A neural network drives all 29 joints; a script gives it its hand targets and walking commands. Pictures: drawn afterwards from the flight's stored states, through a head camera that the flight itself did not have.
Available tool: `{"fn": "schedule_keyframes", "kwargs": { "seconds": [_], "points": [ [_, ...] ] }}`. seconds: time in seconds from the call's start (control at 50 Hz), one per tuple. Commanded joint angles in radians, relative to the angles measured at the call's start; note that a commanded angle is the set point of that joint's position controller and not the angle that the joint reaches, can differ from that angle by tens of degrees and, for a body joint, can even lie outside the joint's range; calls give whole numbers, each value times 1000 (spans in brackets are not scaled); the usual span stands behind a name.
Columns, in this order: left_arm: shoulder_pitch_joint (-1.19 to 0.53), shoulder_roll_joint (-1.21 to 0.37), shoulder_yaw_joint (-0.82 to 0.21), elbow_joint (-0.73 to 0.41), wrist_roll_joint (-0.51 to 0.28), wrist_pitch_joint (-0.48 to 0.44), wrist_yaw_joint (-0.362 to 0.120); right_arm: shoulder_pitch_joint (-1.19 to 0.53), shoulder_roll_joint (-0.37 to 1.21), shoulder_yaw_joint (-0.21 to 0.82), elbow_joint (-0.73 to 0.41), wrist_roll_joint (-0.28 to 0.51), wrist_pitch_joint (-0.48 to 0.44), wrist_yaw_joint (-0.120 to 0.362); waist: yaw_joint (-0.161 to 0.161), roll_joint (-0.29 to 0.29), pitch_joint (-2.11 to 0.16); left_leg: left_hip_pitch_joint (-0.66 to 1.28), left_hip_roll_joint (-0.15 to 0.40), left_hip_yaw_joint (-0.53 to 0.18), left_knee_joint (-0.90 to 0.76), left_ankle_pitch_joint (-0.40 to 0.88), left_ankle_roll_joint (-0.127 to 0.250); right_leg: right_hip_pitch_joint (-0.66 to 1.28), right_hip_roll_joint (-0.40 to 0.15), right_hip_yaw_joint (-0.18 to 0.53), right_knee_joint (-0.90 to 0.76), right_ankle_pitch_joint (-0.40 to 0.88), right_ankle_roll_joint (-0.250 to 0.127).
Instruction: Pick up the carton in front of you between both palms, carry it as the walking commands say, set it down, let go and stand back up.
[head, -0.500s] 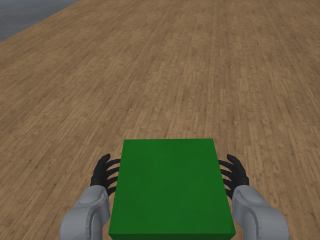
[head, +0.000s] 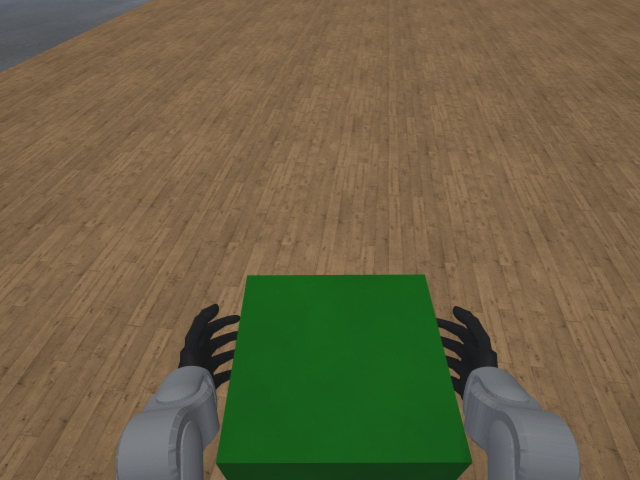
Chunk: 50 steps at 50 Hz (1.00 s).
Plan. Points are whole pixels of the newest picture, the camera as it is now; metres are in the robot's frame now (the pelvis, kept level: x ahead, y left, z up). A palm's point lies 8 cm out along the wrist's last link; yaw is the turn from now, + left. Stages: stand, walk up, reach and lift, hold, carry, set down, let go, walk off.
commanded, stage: carry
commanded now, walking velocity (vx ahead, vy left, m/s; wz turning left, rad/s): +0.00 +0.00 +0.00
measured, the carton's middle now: (336, 402) +0.23 +0.00 +0.01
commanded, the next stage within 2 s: none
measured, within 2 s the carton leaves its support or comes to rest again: neither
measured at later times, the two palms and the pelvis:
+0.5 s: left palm (201, 417) +0.18 +0.14 +0.09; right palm (503, 419) +0.18 -0.16 +0.09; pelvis -0.04 -0.01 +0.00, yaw +0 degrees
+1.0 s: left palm (221, 405) +0.21 +0.13 +0.04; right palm (481, 408) +0.21 -0.17 +0.04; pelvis -0.05 -0.02 +0.00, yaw -1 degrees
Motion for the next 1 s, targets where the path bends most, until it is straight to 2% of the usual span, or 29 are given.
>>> {"fn": "schedule_keyframes", "kwargs": {
  "seconds": [0.0, 0.2, 0.34, 0.42, 0.52, 0.62, 0.78, 0.98],
  "points": [
    [-316, -642, -541, -95, -164, -8, -26, -346, 643, 546, -130, 171, -24, 26, 8, 20, -155, 227, 119, -128, -26, 488, 6, -66, -74, 42, -42, 457, -16],
    [-328, -632, -539, -86, -169, 1, -27, -349, 627, 535, -124, 158, -14, 19, 10, 12, -80, 189, 116, -134, -83, 275, -9, -128, -74, 63, -97, 293, -35],
    [-325, -631, -534, -72, -162, 7, -25, -350, 624, 533, -115, 158, -8, 21, 9, 14, -53, 173, 114, -140, -116, 169, -18, -161, -72, 75, -125, 214, -47],
    [-323, -624, -544, -44, -151, 4, -45, -348, 614, 544, -92, 151, -10, 44, 8, 17, -41, 167, 114, -145, -125, 142, -24, -177, -70, 82, -133, 186, -52],
    [-365, -605, -545, 20, -131, -25, -90, -394, 590, 541, -30, 136, -36, 95, 9, 24, -34, 168, 115, -151, -134, 110, -29, -193, -64, 89, -141, 145, -61],
    [-412, -574, -517, 95, -107, -85, -123, -437, 561, 509, 59, 113, -95, 127, 11, 25, -47, 179, 115, -150, -139, 97, -33, -197, -62, 94, -145, 123, -66],
    [-469, -582, -468, 248, -65, -190, -175, -486, 562, 447, 223, 62, -205, 177, 11, 29, -73, 192, 120, -147, -133, 132, -33, -184, -58, 92, -126, 163, -63],
    [-579, -641, -393, 507, -2, -405, -256, -600, 627, 381, 472, 10, -419, 257, 10, 32, -123, 204, 120, -143, -112, 199, -25, -161, -54, 88, -94, 202, -65]
  ]
}}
